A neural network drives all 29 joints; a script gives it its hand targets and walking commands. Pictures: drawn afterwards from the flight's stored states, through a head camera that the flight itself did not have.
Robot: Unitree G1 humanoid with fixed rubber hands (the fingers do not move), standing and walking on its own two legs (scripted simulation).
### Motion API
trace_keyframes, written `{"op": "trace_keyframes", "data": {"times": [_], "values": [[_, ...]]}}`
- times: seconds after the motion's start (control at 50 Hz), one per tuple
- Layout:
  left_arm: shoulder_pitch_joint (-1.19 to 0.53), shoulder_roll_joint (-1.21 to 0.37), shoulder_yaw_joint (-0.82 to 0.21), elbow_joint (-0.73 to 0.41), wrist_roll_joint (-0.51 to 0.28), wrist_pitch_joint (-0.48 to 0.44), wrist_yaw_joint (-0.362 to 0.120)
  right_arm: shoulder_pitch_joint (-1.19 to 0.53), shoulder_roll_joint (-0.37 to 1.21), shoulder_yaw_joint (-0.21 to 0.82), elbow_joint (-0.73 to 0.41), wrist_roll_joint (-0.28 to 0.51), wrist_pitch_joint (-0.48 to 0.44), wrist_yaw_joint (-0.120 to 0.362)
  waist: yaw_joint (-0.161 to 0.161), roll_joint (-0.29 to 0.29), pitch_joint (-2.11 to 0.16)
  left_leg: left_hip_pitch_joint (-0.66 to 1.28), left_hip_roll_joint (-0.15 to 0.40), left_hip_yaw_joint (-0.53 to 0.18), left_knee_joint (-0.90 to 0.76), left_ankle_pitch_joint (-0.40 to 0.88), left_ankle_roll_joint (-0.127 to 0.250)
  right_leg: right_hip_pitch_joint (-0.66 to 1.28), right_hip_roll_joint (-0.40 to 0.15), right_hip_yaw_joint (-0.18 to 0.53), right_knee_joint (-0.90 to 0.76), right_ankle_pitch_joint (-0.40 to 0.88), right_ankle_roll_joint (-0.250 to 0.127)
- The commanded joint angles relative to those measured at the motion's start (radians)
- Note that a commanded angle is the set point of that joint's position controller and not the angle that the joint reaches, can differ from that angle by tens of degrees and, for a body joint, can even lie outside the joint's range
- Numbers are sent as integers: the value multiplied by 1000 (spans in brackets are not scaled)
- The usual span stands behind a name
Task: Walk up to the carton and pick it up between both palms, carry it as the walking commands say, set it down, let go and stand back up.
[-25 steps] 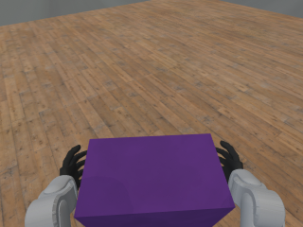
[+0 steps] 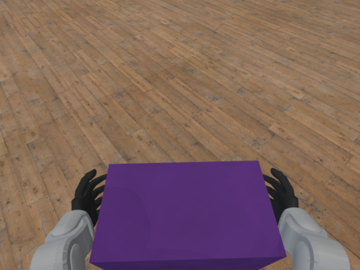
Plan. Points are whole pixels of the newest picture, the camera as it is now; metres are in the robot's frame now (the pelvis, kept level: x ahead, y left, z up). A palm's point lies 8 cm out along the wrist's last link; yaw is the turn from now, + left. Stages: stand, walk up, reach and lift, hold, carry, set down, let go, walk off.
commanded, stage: carry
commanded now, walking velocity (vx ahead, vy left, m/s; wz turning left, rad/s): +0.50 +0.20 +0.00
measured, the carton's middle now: (184, 226) +0.21 +0.00 +0.01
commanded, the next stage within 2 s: none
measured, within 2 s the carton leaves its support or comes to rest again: neither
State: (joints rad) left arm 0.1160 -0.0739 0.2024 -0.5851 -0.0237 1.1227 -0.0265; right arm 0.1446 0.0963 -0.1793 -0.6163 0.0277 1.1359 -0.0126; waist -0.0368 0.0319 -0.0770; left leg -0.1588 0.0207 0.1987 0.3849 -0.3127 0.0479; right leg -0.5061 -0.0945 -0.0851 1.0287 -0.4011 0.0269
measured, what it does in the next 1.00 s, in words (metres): walks ahead: right foot, then left foot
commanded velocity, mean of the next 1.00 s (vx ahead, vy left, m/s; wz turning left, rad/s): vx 0.50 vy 0.20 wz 0.00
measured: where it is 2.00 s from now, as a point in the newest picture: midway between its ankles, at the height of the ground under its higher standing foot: (109, 126)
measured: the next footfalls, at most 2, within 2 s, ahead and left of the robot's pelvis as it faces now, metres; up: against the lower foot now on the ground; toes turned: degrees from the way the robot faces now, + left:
right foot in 0.16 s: +0.25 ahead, -0.09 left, +0.00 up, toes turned -6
left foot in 0.52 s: +0.44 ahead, +0.25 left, +0.00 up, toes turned +16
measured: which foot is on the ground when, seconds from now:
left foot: down 0.00-0.18, up 0.20-0.50, down 0.52-0.96, up 0.98-1.00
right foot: up 0.00-0.14, down 0.16-0.52, up 0.54-0.90, down 0.92-1.00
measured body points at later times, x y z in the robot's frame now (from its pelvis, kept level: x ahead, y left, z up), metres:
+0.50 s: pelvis +0.32 +0.10 +0.00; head +0.35 +0.09 +0.44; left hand +0.52 +0.32 +0.08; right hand +0.58 -0.05 +0.07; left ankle +0.40 +0.23 -0.74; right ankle +0.21 -0.09 -0.74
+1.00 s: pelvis +0.65 +0.22 -0.02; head +0.66 +0.21 +0.43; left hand +0.86 +0.43 +0.06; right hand +0.91 +0.06 +0.05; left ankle +0.44 +0.26 -0.67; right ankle +0.70 +0.13 -0.74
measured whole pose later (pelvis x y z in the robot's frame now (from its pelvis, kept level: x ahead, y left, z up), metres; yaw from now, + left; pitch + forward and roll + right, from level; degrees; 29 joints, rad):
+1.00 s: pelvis +0.65 +0.22 -0.02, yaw +7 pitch +3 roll -2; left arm 0.06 -0.09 0.17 -0.54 0.00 1.16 0.02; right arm 0.10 0.02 -0.19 -0.59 0.02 1.17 0.01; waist 0.03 0.06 -0.07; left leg -0.18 0.00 0.08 0.99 -0.45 0.02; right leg -0.41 -0.04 -0.22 0.60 -0.24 -0.06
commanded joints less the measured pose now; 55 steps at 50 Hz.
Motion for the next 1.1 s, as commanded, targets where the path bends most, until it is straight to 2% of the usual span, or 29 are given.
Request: {"op": "trace_keyframes", "data": {"times": [0.0,0.06,0.12,0.14,0.16,0.18,0.2,0.24,0.26,0.28,0.32,0.44,0.5,0.52,0.54,0.56,0.58,0.62,0.66,0.82,0.88,0.9,0.92,0.94,0.96,0.98,1.0,1.04,1.08], "values": [[-306,-675,-808,-171,-165,-9,-17,-406,643,840,-165,240,-20,65,23,117,-103,148,229,-173,-174,474,125,-60,19,-31,-251,57,4],[-285,-626,-804,-195,-163,1,0,-365,599,829,-167,231,-7,60,23,160,-114,161,198,-109,-118,571,105,5,76,-108,-400,121,-12],[-265,-599,-790,-185,-174,17,5,-366,560,811,-170,213,10,49,75,64,-210,3,133,-4,187,708,34,411,100,-141,-567,254,-38],[-253,-596,-789,-179,-180,23,3,-391,541,803,-168,208,16,47,120,38,-235,-161,103,-6,358,567,11,602,-5,2,-590,210,-66],[-263,-568,-780,-163,-174,27,7,-389,525,806,-171,200,27,48,124,-206,-254,-384,-16,-15,670,250,-25,713,-293,506,-702,202,-189],[-272,-573,-793,-156,-198,31,3,-351,529,794,-129,183,34,51,95,-299,-272,-518,-62,-189,918,-150,-30,728,-444,760,-785,309,-323],[-331,-599,-812,-178,-221,31,-4,-404,573,795,-117,205,32,57,90,-206,-230,-572,34,-290,977,-132,-18,661,-459,685,-783,336,-320],[-409,-675,-841,-181,-229,23,-27,-426,659,798,-104,195,14,66,72,-91,-148,-536,100,-295,869,-6,-29,541,-369,438,-805,318,-217],[-431,-713,-857,-185,-251,14,-43,-420,694,796,-102,190,-1,65,52,-104,-122,-470,125,-276,704,23,-36,484,-308,304,-824,297,-143],[-437,-728,-873,-191,-270,7,-55,-389,704,785,-94,172,-12,60,50,-139,-101,-392,105,-215,562,22,-41,434,-269,187,-844,326,-106],[-423,-710,-886,-198,-284,-1,-68,-335,693,777,-80,141,-24,43,50,-183,-70,-289,50,-113,350,36,-61,392,-218,58,-870,391,-95],[-339,-619,-863,-227,-273,5,-60,-329,619,810,-168,149,-12,18,56,-246,-98,-191,24,2,91,165,-57,544,-212,-46,-796,558,-68],[-347,-592,-854,-234,-245,22,-45,-339,597,803,-152,172,6,23,15,-128,-214,132,-5,78,28,146,-36,458,-127,-154,-451,559,-24],[-370,-581,-854,-244,-241,31,-43,-344,592,795,-143,174,10,25,-9,-17,-217,256,81,-67,4,59,-3,283,-82,-157,-276,388,-9],[-402,-574,-851,-256,-244,37,-48,-362,577,787,-128,176,8,26,-20,276,-242,370,279,-464,-82,117,115,17,21,-144,7,25,19],[-368,-606,-829,-208,-232,39,-48,-405,590,802,-170,198,9,30,-12,284,-213,406,372,-600,-138,246,180,-174,34,-22,180,-218,-9],[-378,-659,-841,-207,-240,35,-50,-421,631,813,-199,214,7,38,-2,170,-187,382,364,-527,-97,489,178,-193,-2,53,267,-191,-29],[-376,-710,-838,-178,-228,25,-56,-454,685,826,-180,226,7,54,14,54,-193,292,326,-402,-121,459,140,-149,-56,114,157,-55,-35],[-350,-705,-821,-163,-198,13,-42,-427,685,829,-154,238,2,69,18,79,-186,251,283,-271,-160,468,111,-87,-32,55,10,13,-24],[-333,-631,-801,-183,-165,26,-4,-408,602,822,-165,235,17,71,14,118,-78,259,204,-89,-132,705,110,-70,64,-106,-363,125,-21],[-351,-634,-808,-192,-193,33,-6,-413,585,803,-174,216,27,60,45,99,-133,194,160,9,70,990,62,194,138,-175,-493,217,-40],[-346,-637,-807,-188,-202,35,-7,-420,577,795,-175,209,30,57,78,83,-187,105,134,41,226,985,33,394,126,-162,-568,264,-60],[-327,-640,-804,-178,-209,38,-9,-442,563,788,-175,204,33,56,129,57,-227,-75,101,19,398,814,14,611,33,-10,-585,254,-99],[-321,-613,-796,-152,-204,40,-6,-427,548,791,-171,195,42,57,149,-262,-264,-379,-32,-34,739,367,-55,787,-295,537,-680,347,-269],[-334,-624,-808,-143,-223,42,-11,-402,565,781,-127,184,45,60,122,-311,-271,-511,-80,-237,983,-172,-61,807,-414,742,-753,564,-368],[-371,-644,-825,-150,-235,41,-18,-432,604,783,-104,198,39,64,110,-185,-237,-552,16,-345,1024,-147,-47,737,-427,644,-737,621,-337],[-411,-670,-836,-152,-231,36,-27,-435,645,784,-84,188,30,68,105,-106,-200,-551,50,-329,992,-77,-51,685,-392,530,-755,586,-283],[-466,-727,-864,-162,-269,20,-60,-410,712,772,-61,171,-3,66,63,-99,-124,-438,105,-278,669,21,-58,542,-269,263,-816,420,-124],[-464,-729,-882,-167,-293,6,-81,-368,716,755,-50,137,-25,49,67,-168,-67,-312,42,-138,419,29,-73,449,-214,102,-864,507,-94]]}}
